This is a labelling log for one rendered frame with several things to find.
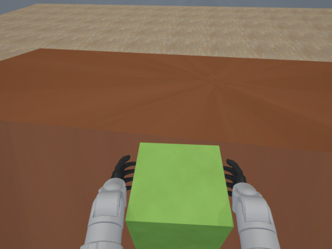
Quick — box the carton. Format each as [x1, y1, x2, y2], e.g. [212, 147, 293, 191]
[125, 143, 234, 249]

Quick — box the robot right hand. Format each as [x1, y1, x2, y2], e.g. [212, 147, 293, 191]
[223, 159, 247, 197]

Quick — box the robot left hand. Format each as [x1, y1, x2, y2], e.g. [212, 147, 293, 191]
[111, 155, 136, 190]

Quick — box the right robot forearm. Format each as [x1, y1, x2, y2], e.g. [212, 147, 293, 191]
[232, 183, 280, 249]

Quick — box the left robot forearm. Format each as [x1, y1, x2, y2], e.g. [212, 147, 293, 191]
[80, 178, 127, 249]

